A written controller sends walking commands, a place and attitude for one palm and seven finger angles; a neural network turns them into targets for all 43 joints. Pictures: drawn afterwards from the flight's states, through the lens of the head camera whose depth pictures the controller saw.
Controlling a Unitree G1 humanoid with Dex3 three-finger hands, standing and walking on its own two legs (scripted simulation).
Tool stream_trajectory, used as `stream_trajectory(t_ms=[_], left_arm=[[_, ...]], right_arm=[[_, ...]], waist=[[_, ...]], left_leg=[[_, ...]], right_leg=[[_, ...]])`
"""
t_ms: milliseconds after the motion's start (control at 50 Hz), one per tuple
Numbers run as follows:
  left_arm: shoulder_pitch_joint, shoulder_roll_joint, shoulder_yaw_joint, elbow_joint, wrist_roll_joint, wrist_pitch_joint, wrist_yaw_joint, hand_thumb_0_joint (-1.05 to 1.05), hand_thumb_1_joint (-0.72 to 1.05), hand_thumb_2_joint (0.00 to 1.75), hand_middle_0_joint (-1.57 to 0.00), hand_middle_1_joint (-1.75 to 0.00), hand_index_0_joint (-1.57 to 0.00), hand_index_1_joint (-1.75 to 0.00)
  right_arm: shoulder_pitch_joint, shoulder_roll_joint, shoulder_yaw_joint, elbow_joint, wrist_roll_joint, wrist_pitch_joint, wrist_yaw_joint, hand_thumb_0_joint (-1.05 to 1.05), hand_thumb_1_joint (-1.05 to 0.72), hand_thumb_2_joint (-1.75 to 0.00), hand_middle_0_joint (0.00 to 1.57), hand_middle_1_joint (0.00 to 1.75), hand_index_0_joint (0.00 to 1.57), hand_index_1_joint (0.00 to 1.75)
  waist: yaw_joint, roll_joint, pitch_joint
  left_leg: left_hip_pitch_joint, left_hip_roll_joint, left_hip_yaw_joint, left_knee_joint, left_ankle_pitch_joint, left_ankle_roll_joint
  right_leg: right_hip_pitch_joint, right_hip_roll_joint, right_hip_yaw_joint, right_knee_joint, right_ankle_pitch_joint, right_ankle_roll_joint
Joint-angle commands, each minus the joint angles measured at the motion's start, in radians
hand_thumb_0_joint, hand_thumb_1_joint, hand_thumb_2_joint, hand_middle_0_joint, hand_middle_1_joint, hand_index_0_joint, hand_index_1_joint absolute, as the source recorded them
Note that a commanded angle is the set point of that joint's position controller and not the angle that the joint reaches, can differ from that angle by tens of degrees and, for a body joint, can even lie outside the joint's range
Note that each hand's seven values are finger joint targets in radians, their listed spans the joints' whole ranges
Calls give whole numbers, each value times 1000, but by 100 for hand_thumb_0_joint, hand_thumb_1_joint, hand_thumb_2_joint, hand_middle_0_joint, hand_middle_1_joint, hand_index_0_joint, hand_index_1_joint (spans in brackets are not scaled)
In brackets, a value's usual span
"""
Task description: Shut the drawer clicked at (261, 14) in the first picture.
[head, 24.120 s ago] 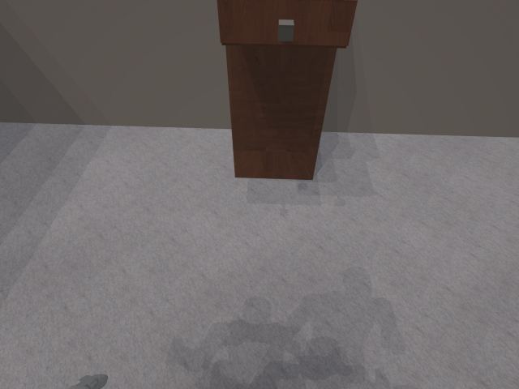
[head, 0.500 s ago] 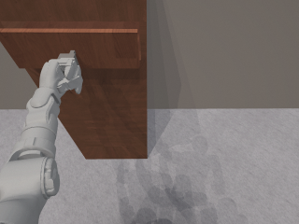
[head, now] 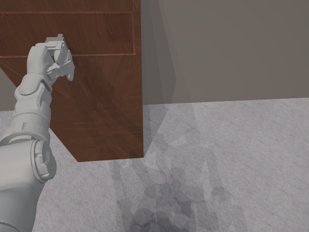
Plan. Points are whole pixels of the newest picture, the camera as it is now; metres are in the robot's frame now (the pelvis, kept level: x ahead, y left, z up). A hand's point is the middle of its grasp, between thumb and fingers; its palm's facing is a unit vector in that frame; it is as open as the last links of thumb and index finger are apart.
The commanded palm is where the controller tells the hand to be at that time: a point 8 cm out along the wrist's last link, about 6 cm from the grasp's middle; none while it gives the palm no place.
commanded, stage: push the drawer shut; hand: left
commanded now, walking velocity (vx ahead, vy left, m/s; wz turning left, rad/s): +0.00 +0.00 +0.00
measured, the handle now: (58, 44) +0.57 +0.21 +0.16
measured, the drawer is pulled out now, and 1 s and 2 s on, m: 0.00 0.00 0.00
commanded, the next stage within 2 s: pull the fist back off the drawer in 0.12 s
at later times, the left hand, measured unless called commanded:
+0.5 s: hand (70, 63) +0.50 +0.17 +0.15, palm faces +0.03 -1.00 -0.01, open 3.5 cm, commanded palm +0.49 +0.22 +0.16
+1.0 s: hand (64, 69) +0.48 +0.18 +0.15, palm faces +0.04 -1.00 +0.00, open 3.3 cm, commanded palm +0.45 +0.23 +0.16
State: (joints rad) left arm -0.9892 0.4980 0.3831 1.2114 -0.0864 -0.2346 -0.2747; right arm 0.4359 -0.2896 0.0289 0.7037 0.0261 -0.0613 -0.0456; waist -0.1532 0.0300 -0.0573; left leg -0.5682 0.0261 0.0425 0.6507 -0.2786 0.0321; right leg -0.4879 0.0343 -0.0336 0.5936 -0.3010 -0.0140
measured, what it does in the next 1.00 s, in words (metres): stands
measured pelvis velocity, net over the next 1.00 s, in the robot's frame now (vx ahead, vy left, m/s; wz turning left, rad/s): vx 0.03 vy -0.01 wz -0.01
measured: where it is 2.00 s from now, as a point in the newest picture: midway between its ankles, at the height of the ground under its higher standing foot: outside the picture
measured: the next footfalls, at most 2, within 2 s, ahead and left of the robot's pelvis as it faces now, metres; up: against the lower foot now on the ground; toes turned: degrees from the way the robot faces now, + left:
none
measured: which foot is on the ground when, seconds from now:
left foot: down 0.00-1.00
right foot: down 0.00-1.00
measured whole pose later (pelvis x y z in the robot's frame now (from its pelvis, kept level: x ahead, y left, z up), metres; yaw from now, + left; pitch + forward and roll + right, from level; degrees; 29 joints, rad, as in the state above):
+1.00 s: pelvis +0.03 -0.01 +0.00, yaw +0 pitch +9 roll -1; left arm -0.73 0.40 0.35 0.91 -0.16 -0.14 -0.22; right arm 0.37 -0.27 0.02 0.63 0.05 -0.04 -0.03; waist -0.09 0.04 -0.08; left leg -0.45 0.02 0.06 0.61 -0.31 0.02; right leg -0.38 0.03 -0.02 0.56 -0.33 -0.02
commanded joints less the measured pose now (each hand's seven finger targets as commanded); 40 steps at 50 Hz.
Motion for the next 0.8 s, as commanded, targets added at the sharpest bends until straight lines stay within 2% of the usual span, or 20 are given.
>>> stream_trajectory(t_ms=[0, 40, 60, 100, 140, 180, 200, 280, 300, 320, 360, 380, 400, 520, 540, 620, 680, 700, 740, 780], left_arm=[[-658, 326, 15, -207, -19, -41, 77, 0, 90, 90, -140, -160, -140, -160], [-687, 308, 1, -193, -16, -43, 88, 0, 90, 90, -140, -160, -140, -160], [-705, 329, 9, -196, -11, -48, 95, 0, 90, 90, -140, -160, -140, -160], [-745, 292, -31, -205, -6, -54, 103, 0, 90, 90, -140, -160, -140, -160], [-757, 277, -43, -194, -9, -60, 108, 0, 90, 90, -140, -160, -140, -160], [-744, 315, -24, -157, -8, -61, 112, 0, 90, 90, -140, -160, -140, -160], [-771, 285, -55, -180, -13, -64, 109, 0, 90, 90, -140, -160, -140, -160], [-764, 313, -32, -158, -2, -72, 105, 0, 90, 90, -140, -160, -140, -160], [-771, 279, -60, -165, -6, -71, 102, 0, 90, 90, -140, -160, -140, -160], [-783, 299, -43, -180, -5, -76, 104, 0, 90, 90, -140, -160, -140, -160], [-760, 277, -51, -167, -7, -75, 103, 0, 90, 90, -140, -160, -140, -160], [-751, 306, -20, -167, -2, -77, 107, 0, 90, 90, -140, -160, -140, -160], [-763, 274, -53, -197, -3, -80, 104, 0, 90, 90, -140, -160, -140, -160], [-652, 258, -24, -198, -21, -70, 92, 0, 90, 90, -140, -160, -140, -160], [-646, 282, -7, -219, -22, -73, 90, 0, 90, 90, -140, -160, -140, -160], [-536, 226, -11, -312, -46, -79, 73, 0, 90, 90, -140, -160, -140, -160], [-420, 201, -5, -341, -65, -67, 66, 0, 90, 90, -140, -160, -140, -160], [-373, 226, 23, -339, -71, -56, 65, 0, 90, 90, -140, -160, -140, -160], [-339, 191, -5, -383, -73, -39, 60, 0, 90, 90, -140, -160, -140, -160], [-261, 197, 9, -395, -70, -18, 62, 0, 90, 90, -140, -160, -140, -160]], right_arm=[[119, -171, -59, -52, 4, -16, -14, 0, -90, -90, 20, 30, 20, 30], [127, -174, -60, -42, 3, -24, -13, 0, -90, -90, 20, 30, 20, 30], [132, -180, -60, -40, 0, -23, -14, 0, -90, -90, 20, 30, 20, 30], [132, -178, -59, -34, 2, -32, -14, 0, -90, -90, 20, 30, 20, 30], [136, -181, -56, -26, 1, -45, -15, 0, -90, -90, 20, 30, 20, 30], [143, -190, -51, -21, 3, -48, -18, 0, -90, -90, 20, 30, 20, 30], [141, -188, -50, -20, 3, -54, -19, 0, -90, -90, 20, 30, 20, 30], [143, -192, -49, -22, 1, -63, -18, 0, -90, -90, 20, 30, 20, 30], [139, -188, -49, -23, 1, -67, -16, 0, -90, -90, 20, 30, 20, 30], [140, -190, -51, -20, -1, -69, -15, 0, -90, -90, 20, 30, 20, 30], [144, -188, -51, -22, -4, -68, -13, 0, -90, -90, 20, 30, 20, 30], [145, -190, -52, -26, -5, -67, -11, 0, -90, -90, 20, 30, 20, 30], [140, -187, -54, -29, -5, -67, -8, 0, -90, -90, 20, 30, 20, 30], [131, -182, -59, -40, -6, -59, -2, 0, -90, -90, 20, 30, 20, 30], [130, -182, -60, -42, -6, -57, -3, 0, -90, -90, 20, 30, 20, 30], [110, -167, -67, -68, -1, -49, 4, 0, -90, -90, 20, 30, 20, 30], [87, -160, -67, -86, 7, -39, 5, 0, -90, -90, 20, 30, 20, 30], [83, -161, -69, -93, 7, -35, 3, 0, -90, -90, 20, 30, 20, 30], [62, -151, -68, -111, 15, -28, 2, 0, -90, -90, 20, 30, 20, 30], [50, -150, -67, -124, 18, -21, 3, 0, -90, -90, 20, 30, 20, 30]], waist=[[-55, 29, -295], [-64, 47, -283], [-68, 45, -287], [-80, 83, -309], [-87, 75, -320], [-91, 35, -316], [-99, 50, -322], [-87, 63, -346], [-91, 91, -339], [-87, 92, -343], [-88, 67, -340], [-75, 70, -357], [-80, 109, -364], [-49, 57, -368], [-39, 60, -366], [1, 97, -430], [21, 54, -411], [36, 12, -394], [38, 24, -370], [55, 3, -339]], left_leg=[[258, -1, -66, -60, 101, 13], [265, 1, -74, -63, 69, 11], [266, 3, -80, -62, 65, 11], [294, 6, -86, -65, 42, 6], [300, 9, -90, -64, 17, 7], [264, 12, -88, -66, -8, 11], [265, 13, -86, -71, -22, 9], [263, 8, -90, -64, -33, 8], [269, 5, -88, -64, -41, 7], [271, 6, -94, -64, -52, 5], [264, 4, -97, -59, -40, 8], [267, 3, -95, -58, -29, 7], [290, 2, -97, -58, -20, 4], [286, 0, -84, -52, 14, 9], [277, 0, -84, -56, 26, 7], [359, -1, -72, -48, 140, 5], [353, -4, -53, -49, 198, 10], [325, -5, -48, -52, 197, 12], [325, -8, -35, -61, 214, 15], [321, -9, -31, -63, 251, 18]], right_leg=[[-21, 7, 35, -92, 122, 17], [-53, 8, 34, -96, 81, 15], [-58, 6, 32, -94, 71, 12], [-89, 4, 32, -93, 46, 14], [-100, 5, 34, -94, 26, 16], [-87, 3, 39, -97, 10, 20], [-87, 2, 38, -98, 2, 22], [-87, 1, 39, -88, -9, 16], [-97, 1, 39, -91, -14, 15], [-101, 1, 37, -90, -21, 14], [-93, 2, 34, -87, -13, 11], [-86, 3, 34, -82, -8, 11], [-98, 3, 32, -81, -4, 10], [-57, 9, 29, -86, 24, 8], [-39, 8, 29, -83, 35, 6], [7, 15, 21, -71, 133, -1], [58, 17, 22, -68, 219, 0], [86, 16, 23, -71, 233, 2], [103, 14, 23, -72, 267, 2], [121, 13, 20, -69, 309, 0]])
